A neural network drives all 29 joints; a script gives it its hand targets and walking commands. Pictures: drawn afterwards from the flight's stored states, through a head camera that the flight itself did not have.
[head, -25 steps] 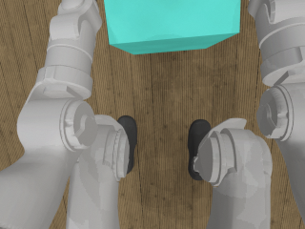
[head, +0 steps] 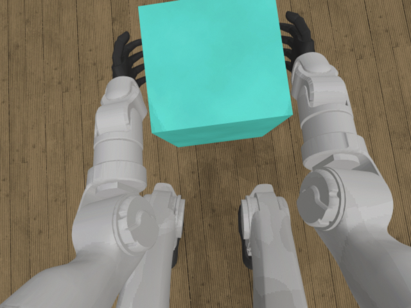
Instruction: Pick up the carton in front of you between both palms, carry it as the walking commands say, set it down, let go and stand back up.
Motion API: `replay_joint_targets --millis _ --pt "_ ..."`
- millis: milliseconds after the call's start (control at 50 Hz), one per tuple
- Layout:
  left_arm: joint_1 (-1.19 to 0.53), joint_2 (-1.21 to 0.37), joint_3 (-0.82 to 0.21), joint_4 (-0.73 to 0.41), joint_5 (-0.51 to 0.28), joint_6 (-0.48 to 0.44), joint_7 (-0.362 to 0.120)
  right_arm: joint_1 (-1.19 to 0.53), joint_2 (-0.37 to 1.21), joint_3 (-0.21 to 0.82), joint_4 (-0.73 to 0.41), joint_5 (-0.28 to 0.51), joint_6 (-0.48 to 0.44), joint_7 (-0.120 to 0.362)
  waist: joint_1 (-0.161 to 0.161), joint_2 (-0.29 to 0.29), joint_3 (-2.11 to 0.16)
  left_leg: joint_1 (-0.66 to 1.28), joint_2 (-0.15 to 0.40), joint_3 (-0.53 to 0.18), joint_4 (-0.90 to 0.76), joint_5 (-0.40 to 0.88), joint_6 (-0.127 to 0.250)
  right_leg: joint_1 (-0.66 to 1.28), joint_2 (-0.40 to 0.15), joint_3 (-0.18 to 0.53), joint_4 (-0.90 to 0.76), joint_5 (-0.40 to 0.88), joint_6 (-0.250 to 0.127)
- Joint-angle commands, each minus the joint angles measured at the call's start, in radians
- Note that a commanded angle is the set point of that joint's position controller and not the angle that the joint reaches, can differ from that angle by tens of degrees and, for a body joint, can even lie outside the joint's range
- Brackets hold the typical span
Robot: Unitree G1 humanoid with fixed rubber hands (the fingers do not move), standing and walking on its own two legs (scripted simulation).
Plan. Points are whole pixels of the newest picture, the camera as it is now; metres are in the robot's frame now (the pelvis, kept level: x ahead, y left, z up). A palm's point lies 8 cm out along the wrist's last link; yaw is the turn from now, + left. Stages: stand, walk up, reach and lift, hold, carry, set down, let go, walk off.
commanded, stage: reach and lift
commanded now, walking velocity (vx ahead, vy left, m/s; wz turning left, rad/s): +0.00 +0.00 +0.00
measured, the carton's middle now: (214, 86) +0.52 -0.01 -0.14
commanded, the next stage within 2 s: none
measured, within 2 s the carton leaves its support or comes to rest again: neither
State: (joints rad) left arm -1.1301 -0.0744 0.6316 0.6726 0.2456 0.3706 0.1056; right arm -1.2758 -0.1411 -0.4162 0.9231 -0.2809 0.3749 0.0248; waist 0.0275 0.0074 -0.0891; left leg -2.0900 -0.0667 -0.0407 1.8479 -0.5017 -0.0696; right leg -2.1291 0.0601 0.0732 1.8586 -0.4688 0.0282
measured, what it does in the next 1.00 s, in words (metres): rises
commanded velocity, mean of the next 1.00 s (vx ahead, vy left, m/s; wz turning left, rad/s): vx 0.00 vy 0.00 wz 0.00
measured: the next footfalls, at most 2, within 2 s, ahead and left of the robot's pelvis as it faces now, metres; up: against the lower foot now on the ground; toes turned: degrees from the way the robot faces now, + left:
none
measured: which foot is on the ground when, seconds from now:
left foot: down 0.00-1.00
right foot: down 0.00-1.00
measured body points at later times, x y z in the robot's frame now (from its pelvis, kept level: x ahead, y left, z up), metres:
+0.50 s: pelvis +0.04 +0.00 +0.12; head +0.24 -0.02 +0.52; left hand +0.49 +0.14 +0.08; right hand +0.50 -0.16 +0.07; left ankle +0.12 +0.13 -0.43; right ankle +0.12 -0.12 -0.43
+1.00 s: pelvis +0.08 +0.01 +0.25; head +0.17 +0.00 +0.69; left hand +0.44 +0.15 +0.23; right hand +0.44 -0.16 +0.22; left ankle +0.12 +0.13 -0.43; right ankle +0.12 -0.12 -0.43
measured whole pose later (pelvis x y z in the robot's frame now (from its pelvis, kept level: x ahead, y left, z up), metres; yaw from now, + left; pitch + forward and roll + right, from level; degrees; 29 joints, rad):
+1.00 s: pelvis +0.08 +0.01 +0.25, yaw -2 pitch +19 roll +0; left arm -0.44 -0.17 0.38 0.49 0.22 0.38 0.04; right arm -0.46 0.12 -0.33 0.53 -0.24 0.40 0.00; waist 0.01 0.01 -0.17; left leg -0.89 -0.04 -0.07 0.94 -0.39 -0.02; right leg -0.91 0.03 0.06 0.94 -0.37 0.02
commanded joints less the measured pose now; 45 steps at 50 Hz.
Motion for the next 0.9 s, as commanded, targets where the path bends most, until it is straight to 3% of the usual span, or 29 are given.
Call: replay_joint_targets --millis 0,100,260,360,580,880 --pt "-0.751 -0.933 -0.507 0.034 -0.139 0.002 -0.262 -0.501 1.032 0.285 0.006 0.116 -0.011 0.234 -0.024 -0.034 -0.975 0.48 -0.116 0.152 -0.221 0.035 0.029 0.591 0.097 -0.149 -0.241 0.017 -0.04" --pt "-0.71 -1.009 -0.62 -0.028 -0.193 0.023 -0.287 -0.48 1.11 0.383 -0.107 0.16 0.007 0.237 -0.038 -0.022 -1.147 0.591 -0.123 0.157 -0.274 0.126 0.023 0.751 0.097 -0.152 -0.291 0.13 -0.033" --pt "-0.535 -1.06 -0.738 -0.086 -0.235 0.041 -0.304 -0.361 1.219 0.553 -0.238 0.246 0.035 0.235 -0.01 -0.072 -1.19 0.692 -0.121 0.131 -0.37 0.209 0.028 0.946 0.098 -0.131 -0.38 0.236 -0.008" --pt "-0.418 -1.069 -0.753 -0.069 -0.228 0.033 -0.31 -0.251 1.251 0.571 -0.24 0.242 0.029 0.22 -0.005 -0.081 -1.087 0.735 -0.118 0.111 -0.448 0.203 0.03 1.016 0.101 -0.11 -0.463 0.239 -0.004" --pt "-0.201 -1.096 -0.759 -0.03 -0.193 0.007 -0.315 -0.042 1.279 0.552 -0.243 0.197 -0.001 0.2 -0.022 -0.033 -0.884 0.944 -0.113 0.066 -0.653 0.206 0.036 1.188 0.096 -0.067 -0.667 0.234 -0.019" --pt "0.101 -1.127 -0.845 -0.086 -0.174 0.008 -0.313 0.224 1.298 0.648 -0.348 0.203 -0.003 0.205 -0.023 -0.017 -0.67 1.363 -0.08 -0.004 -0.965 0.344 0.051 1.522 0.076 -0.023 -0.962 0.349 -0.032"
